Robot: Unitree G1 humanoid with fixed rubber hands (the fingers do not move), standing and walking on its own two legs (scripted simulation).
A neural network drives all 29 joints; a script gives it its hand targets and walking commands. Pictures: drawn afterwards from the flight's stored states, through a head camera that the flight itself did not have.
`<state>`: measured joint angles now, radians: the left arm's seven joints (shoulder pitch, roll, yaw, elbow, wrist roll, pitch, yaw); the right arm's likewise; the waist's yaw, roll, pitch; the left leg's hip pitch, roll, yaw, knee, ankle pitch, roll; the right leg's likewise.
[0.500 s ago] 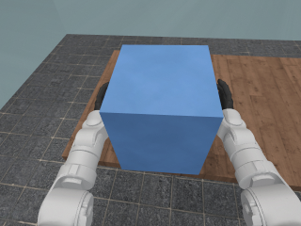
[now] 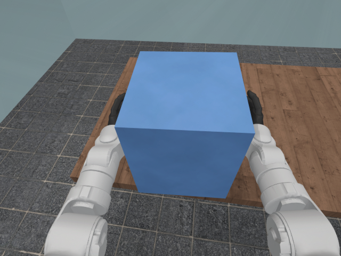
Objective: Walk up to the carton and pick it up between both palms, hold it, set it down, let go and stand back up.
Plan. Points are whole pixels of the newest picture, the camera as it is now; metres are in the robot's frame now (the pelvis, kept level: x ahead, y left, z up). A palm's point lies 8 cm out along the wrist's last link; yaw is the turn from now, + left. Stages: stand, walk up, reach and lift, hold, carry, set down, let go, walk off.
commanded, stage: reach and lift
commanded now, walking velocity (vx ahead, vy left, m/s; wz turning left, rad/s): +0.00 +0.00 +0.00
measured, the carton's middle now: (184, 127) +0.42 +0.02 +0.08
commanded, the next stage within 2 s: none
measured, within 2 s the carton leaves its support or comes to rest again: leaves its support in 1.12 s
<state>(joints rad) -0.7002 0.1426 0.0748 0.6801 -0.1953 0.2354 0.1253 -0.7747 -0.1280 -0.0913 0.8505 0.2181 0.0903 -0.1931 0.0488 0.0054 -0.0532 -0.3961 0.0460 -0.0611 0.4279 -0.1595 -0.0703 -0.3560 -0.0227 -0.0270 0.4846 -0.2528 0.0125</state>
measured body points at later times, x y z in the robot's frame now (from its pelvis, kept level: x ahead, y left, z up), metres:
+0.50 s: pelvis +0.00 +0.00 +0.00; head +0.02 +0.01 +0.45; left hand +0.41 +0.18 +0.10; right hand +0.43 -0.15 +0.10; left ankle +0.03 +0.16 -0.74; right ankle -0.01 -0.12 -0.74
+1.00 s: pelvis +0.00 +0.01 +0.00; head +0.01 +0.02 +0.45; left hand +0.41 +0.17 +0.10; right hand +0.42 -0.16 +0.10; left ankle +0.03 +0.16 -0.74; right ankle -0.01 -0.12 -0.74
